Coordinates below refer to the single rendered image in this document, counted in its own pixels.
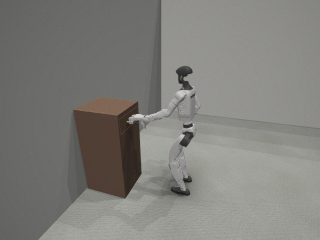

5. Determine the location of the right robot upper arm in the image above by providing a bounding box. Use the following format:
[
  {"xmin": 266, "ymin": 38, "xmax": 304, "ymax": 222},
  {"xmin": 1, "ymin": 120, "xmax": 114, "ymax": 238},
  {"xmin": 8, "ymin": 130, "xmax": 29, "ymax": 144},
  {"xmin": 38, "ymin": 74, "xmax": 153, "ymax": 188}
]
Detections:
[{"xmin": 191, "ymin": 86, "xmax": 201, "ymax": 111}]

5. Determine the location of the drawer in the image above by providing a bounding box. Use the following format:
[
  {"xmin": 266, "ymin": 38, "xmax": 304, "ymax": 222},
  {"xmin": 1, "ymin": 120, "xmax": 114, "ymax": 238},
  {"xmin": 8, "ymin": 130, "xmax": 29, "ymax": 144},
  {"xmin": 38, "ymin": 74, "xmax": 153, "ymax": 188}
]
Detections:
[{"xmin": 119, "ymin": 106, "xmax": 138, "ymax": 134}]

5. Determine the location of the cabinet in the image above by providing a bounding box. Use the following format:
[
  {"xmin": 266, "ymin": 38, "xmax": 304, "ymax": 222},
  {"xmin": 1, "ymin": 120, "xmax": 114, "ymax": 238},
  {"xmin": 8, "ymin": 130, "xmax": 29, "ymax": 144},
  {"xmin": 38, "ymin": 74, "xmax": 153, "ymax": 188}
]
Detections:
[{"xmin": 73, "ymin": 97, "xmax": 142, "ymax": 199}]

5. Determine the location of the robot left forearm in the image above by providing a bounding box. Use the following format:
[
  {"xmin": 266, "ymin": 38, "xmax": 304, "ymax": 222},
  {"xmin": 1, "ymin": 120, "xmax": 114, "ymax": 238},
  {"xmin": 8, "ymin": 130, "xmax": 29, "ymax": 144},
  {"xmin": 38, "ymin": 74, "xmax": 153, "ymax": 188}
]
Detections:
[{"xmin": 142, "ymin": 109, "xmax": 168, "ymax": 123}]

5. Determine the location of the robot torso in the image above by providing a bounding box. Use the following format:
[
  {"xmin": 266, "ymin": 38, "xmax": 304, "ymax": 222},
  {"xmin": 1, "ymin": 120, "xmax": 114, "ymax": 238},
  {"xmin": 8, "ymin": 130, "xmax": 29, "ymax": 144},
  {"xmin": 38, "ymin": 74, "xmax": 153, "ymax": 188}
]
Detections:
[{"xmin": 177, "ymin": 88, "xmax": 196, "ymax": 139}]

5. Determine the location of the left robot hand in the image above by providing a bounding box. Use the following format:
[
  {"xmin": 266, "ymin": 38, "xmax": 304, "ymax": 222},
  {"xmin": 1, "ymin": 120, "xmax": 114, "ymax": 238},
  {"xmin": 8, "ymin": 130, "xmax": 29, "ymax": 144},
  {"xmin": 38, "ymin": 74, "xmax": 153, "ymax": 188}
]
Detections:
[{"xmin": 128, "ymin": 114, "xmax": 146, "ymax": 129}]

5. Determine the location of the left robot upper arm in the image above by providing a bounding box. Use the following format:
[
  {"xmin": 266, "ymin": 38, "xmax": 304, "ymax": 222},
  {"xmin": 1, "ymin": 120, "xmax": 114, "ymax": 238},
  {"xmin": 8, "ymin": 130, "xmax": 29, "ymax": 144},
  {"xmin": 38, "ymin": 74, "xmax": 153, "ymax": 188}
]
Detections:
[{"xmin": 164, "ymin": 90, "xmax": 187, "ymax": 117}]

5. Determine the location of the robot head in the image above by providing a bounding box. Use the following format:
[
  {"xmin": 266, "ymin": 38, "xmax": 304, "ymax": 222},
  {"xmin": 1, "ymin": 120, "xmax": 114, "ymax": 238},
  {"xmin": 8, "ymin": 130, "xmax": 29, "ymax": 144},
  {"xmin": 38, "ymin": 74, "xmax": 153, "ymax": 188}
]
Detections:
[{"xmin": 176, "ymin": 66, "xmax": 193, "ymax": 91}]

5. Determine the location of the handle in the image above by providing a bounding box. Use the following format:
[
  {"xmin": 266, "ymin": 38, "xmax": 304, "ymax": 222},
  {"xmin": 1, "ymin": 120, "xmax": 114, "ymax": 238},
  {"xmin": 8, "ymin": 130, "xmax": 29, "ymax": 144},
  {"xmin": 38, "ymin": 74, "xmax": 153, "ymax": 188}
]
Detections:
[{"xmin": 126, "ymin": 119, "xmax": 136, "ymax": 124}]

